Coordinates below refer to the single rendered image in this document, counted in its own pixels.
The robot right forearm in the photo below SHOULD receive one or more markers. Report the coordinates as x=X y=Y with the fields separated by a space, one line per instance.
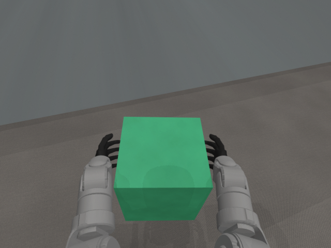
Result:
x=235 y=212

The robot left forearm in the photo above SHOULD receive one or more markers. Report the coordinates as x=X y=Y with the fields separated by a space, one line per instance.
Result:
x=94 y=210

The left robot upper arm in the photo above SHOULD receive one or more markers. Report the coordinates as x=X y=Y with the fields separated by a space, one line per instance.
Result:
x=104 y=241

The right robot upper arm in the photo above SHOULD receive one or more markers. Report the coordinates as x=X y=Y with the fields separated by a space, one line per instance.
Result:
x=234 y=240

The robot right hand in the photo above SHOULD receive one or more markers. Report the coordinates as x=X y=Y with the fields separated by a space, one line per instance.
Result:
x=218 y=146

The robot left hand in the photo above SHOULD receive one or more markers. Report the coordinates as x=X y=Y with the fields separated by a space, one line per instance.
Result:
x=103 y=148

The carton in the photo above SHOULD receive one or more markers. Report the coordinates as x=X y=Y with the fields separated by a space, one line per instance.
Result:
x=162 y=171

